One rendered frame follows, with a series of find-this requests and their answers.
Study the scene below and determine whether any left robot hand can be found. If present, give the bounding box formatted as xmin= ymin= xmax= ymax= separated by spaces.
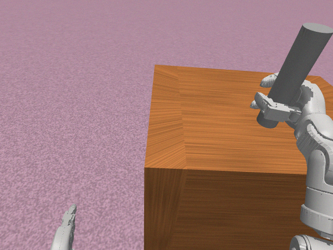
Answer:
xmin=50 ymin=204 xmax=76 ymax=250

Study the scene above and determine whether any right robot hand can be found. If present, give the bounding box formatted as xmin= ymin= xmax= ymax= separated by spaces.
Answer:
xmin=250 ymin=72 xmax=326 ymax=129

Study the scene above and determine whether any right robot arm can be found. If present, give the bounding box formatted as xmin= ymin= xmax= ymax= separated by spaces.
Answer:
xmin=289 ymin=113 xmax=333 ymax=250

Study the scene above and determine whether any can can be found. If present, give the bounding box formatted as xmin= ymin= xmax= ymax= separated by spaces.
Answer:
xmin=257 ymin=23 xmax=333 ymax=129

